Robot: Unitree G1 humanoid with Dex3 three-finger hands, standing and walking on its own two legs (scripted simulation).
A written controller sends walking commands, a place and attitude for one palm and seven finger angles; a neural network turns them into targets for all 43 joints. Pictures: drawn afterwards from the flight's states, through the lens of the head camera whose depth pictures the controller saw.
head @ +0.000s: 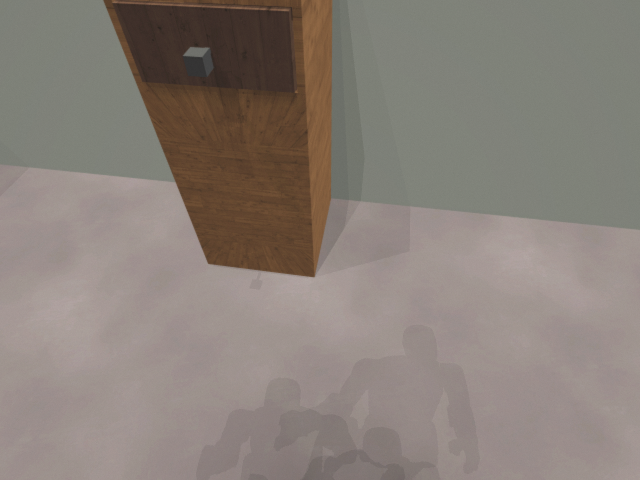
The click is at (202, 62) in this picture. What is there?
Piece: drawer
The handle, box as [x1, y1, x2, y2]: [183, 47, 213, 76]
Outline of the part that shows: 190,47 183,55 188,75 207,76 213,67 209,48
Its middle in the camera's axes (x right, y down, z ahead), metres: -0.26 -0.40 +0.85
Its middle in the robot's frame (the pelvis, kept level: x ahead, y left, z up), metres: +0.91 +0.31 +0.09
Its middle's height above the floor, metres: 0.87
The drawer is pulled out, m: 0.01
